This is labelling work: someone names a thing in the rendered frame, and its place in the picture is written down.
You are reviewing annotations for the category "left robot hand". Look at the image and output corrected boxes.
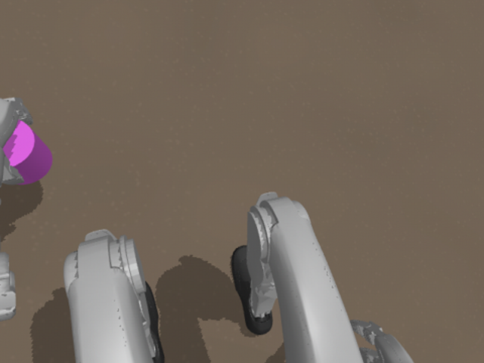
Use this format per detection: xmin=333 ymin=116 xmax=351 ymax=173
xmin=0 ymin=98 xmax=33 ymax=185

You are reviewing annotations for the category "left robot arm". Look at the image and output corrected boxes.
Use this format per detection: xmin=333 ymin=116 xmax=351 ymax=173
xmin=0 ymin=147 xmax=16 ymax=321

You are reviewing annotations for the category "can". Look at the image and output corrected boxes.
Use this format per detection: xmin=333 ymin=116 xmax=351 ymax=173
xmin=2 ymin=120 xmax=53 ymax=185

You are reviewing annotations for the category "left robot foot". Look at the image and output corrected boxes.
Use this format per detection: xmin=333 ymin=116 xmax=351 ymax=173
xmin=144 ymin=281 xmax=165 ymax=363

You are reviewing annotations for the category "right robot foot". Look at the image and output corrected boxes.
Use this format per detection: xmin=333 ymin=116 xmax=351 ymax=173
xmin=231 ymin=245 xmax=272 ymax=335

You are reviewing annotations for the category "right robot hand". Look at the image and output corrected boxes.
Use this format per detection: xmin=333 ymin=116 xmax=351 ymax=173
xmin=350 ymin=320 xmax=414 ymax=363

